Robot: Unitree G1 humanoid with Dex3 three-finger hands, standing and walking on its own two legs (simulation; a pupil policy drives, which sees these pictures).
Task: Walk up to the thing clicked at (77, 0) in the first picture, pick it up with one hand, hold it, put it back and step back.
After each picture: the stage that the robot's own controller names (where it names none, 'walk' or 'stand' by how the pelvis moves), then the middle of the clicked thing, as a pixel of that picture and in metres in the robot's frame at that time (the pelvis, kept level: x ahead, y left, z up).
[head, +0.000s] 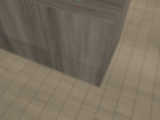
stand; out of the picture +1.06 +0.01 +0.05
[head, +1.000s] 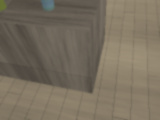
walk; out of the picture +0.93 +0.23 +0.06
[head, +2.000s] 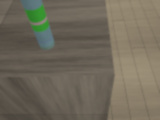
rise first; (39, 23) +0.59 +0.19 +0.08
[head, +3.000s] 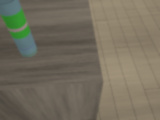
rise first; (19, 29) +0.52 +0.24 +0.09
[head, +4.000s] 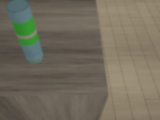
stand; (27, 35) +0.50 +0.21 +0.07
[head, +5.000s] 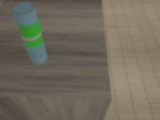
stand; (32, 37) +0.49 +0.20 +0.06
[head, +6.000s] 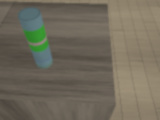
stand; (38, 42) +0.49 +0.17 +0.05
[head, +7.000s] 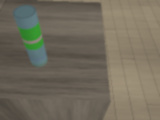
stand; (33, 40) +0.50 +0.19 +0.05
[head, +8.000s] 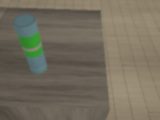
stand; (32, 47) +0.48 +0.19 +0.05
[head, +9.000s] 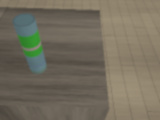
stand; (32, 47) +0.48 +0.19 +0.05
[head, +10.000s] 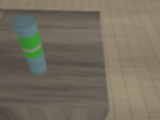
rise first; (32, 48) +0.48 +0.19 +0.05
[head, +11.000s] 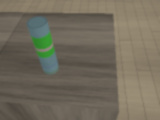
rise first; (45, 48) +0.48 +0.18 +0.05
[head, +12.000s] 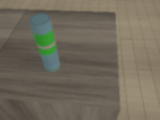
go down; (47, 46) +0.49 +0.18 +0.05
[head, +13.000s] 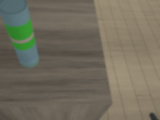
go down; (22, 38) +0.47 +0.17 +0.07
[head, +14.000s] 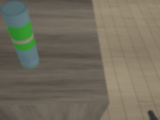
close in; (23, 39) +0.48 +0.17 +0.07
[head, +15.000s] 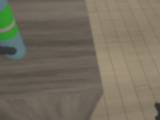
close; (4, 27) +0.49 +0.20 +0.11
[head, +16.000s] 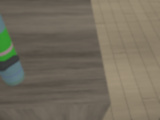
lift; (2, 52) +0.41 +0.23 +0.10
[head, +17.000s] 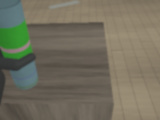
lift; (17, 49) +0.31 +0.17 +0.24
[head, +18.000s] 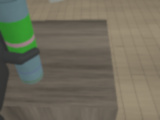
hold; (22, 44) +0.33 +0.17 +0.23
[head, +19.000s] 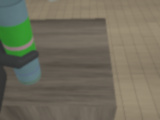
hold; (20, 45) +0.32 +0.16 +0.24
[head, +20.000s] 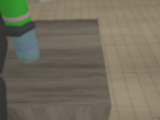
crouch; (18, 21) +0.41 +0.17 +0.25
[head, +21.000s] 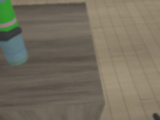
lower; (6, 27) +0.47 +0.20 +0.16
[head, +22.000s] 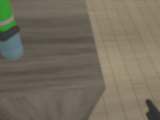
lower; (2, 23) +0.50 +0.19 +0.11
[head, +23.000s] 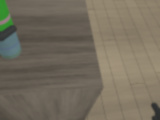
lower; out of the picture +0.49 +0.20 +0.11
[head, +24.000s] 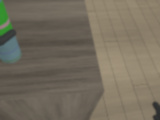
lower; out of the picture +0.49 +0.20 +0.11
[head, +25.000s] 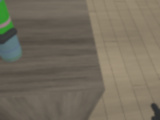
rest; out of the picture +0.49 +0.20 +0.11
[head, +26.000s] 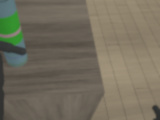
withdraw; (9, 33) +0.47 +0.18 +0.10
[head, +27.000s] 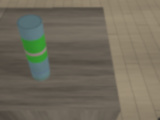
sink last; (36, 52) +0.43 +0.17 +0.08
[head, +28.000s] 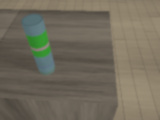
stand; (40, 47) +0.47 +0.19 +0.07
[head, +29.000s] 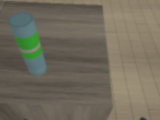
stand; (30, 48) +0.45 +0.19 +0.06
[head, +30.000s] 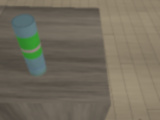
stand; (31, 49) +0.46 +0.19 +0.06
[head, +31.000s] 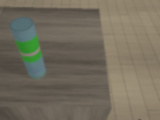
stand; (30, 52) +0.45 +0.19 +0.05
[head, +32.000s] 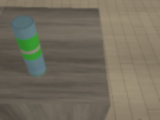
stand; (31, 50) +0.46 +0.19 +0.05
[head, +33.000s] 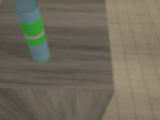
walk; (35, 35) +0.49 +0.18 +0.06
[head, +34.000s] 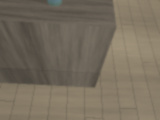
walk; out of the picture +0.78 +0.14 +0.08
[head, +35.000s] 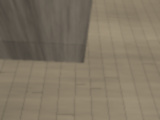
stand; out of the picture +1.15 +0.24 +0.07
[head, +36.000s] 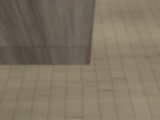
stand; out of the picture +1.14 +0.21 +0.07
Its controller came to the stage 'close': yes
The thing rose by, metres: 0.22
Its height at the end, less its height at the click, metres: +0.00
